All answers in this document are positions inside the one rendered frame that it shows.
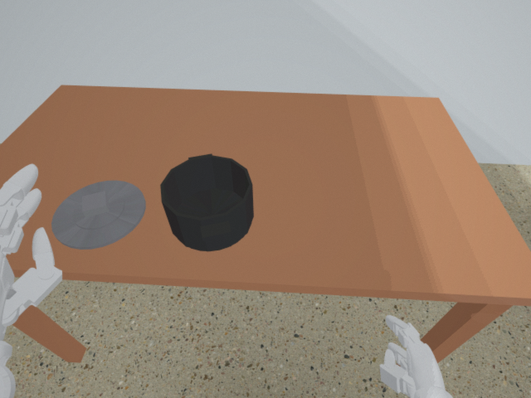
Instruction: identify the knob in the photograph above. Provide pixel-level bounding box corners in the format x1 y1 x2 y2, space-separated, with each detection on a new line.
82 191 110 217

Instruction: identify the table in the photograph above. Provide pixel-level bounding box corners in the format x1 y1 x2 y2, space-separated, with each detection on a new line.
0 85 531 366

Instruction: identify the lid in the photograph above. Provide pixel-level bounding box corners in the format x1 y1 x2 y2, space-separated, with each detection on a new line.
51 181 146 250

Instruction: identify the robot right hand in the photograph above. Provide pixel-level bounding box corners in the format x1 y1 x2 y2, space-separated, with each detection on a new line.
380 315 446 398

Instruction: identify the robot left hand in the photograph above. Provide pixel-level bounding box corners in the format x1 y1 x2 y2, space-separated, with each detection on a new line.
0 164 62 341

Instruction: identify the pot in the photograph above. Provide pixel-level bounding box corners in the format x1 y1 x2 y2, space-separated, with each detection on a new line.
160 154 254 251

